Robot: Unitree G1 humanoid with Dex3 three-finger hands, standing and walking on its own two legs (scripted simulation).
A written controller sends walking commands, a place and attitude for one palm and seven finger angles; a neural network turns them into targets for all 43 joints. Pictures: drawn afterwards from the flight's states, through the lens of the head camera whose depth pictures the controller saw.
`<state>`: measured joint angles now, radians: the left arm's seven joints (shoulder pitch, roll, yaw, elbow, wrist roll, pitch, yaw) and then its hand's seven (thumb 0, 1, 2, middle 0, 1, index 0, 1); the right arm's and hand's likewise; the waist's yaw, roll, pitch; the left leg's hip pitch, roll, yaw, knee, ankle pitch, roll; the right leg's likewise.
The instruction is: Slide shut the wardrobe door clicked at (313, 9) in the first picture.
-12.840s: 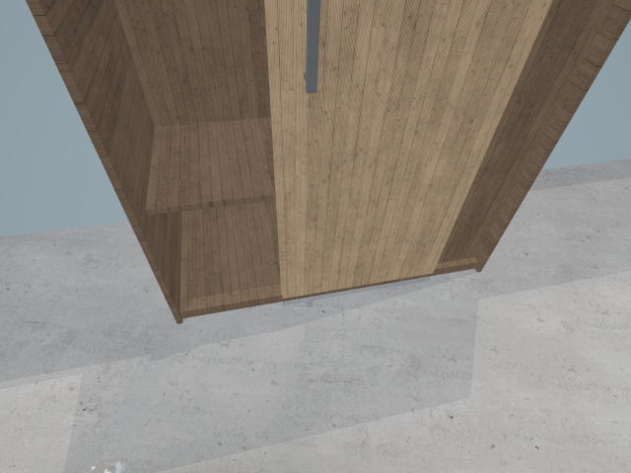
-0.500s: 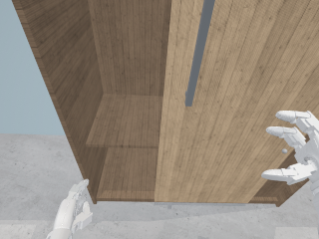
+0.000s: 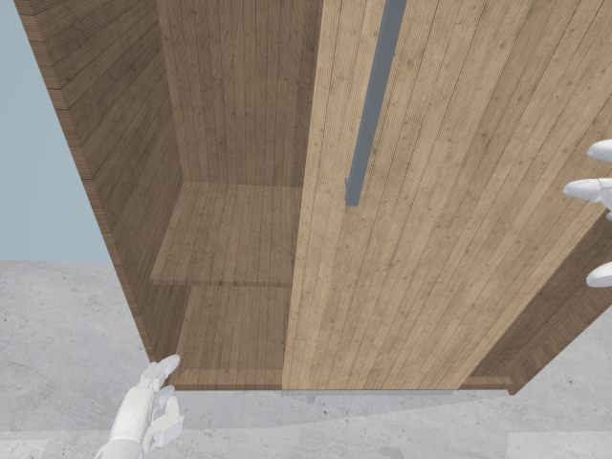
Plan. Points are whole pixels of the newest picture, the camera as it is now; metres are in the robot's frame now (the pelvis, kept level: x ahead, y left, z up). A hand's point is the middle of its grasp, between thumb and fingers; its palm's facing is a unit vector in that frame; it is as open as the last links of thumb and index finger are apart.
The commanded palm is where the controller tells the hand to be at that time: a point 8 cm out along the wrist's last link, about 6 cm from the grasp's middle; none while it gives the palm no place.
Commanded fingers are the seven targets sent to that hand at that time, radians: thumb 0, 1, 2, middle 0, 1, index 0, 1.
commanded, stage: raise the hand with hooked fingers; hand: right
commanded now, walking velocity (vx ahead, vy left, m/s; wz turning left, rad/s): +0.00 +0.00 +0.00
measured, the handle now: (367, 110) +0.52 -0.07 +0.26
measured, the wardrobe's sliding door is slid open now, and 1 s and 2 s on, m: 0.36 0.36 0.36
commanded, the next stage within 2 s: move the hooked fingers beside the handle in 0.38 s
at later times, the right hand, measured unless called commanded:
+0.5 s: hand (583, 220) +0.29 -0.27 +0.26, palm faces +0.04 +0.99 -0.16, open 14.0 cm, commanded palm +0.26 -0.31 +0.26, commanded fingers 0.00 0.50 -0.30 0.30 1.20 0.30 1.20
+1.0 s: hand (514, 188) +0.35 -0.22 +0.25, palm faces +0.00 +0.99 -0.11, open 14.0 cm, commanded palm +0.31 -0.26 +0.26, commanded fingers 0.00 0.50 -0.30 0.30 1.20 0.30 1.20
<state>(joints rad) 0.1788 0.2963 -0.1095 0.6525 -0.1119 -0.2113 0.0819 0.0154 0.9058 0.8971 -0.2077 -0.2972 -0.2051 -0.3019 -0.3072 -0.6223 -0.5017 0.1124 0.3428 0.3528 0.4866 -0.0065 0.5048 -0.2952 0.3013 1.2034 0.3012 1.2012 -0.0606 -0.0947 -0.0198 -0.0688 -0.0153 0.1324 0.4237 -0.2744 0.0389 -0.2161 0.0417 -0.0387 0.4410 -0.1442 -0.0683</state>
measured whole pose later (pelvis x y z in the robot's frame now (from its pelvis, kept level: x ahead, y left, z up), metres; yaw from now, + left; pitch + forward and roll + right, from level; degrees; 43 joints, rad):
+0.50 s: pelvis +0.01 +0.01 +0.00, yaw +0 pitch -4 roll +1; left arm 0.17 0.30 -0.10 0.64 -0.11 -0.21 0.08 0.02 0.91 0.90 -0.21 -0.30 -0.20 -0.30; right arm -0.25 -0.59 -0.51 0.06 0.35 0.37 0.47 -0.01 0.50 -0.29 0.30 1.20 0.30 1.20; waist -0.06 -0.09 -0.02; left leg -0.07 -0.02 0.13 0.44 -0.30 0.05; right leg -0.22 0.03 -0.04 0.47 -0.17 -0.06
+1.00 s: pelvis +0.02 +0.01 +0.00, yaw +1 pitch -3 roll +0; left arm 0.17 0.29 -0.09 0.64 -0.11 -0.16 0.07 0.02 0.91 0.90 -0.21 -0.30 -0.20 -0.30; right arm -0.38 -0.50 -0.41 0.12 0.31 0.37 0.37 -0.01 0.50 -0.29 0.30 1.20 0.30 1.20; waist -0.03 -0.08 -0.02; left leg -0.07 -0.02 0.11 0.43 -0.30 0.05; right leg -0.21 0.03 -0.05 0.44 -0.17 -0.05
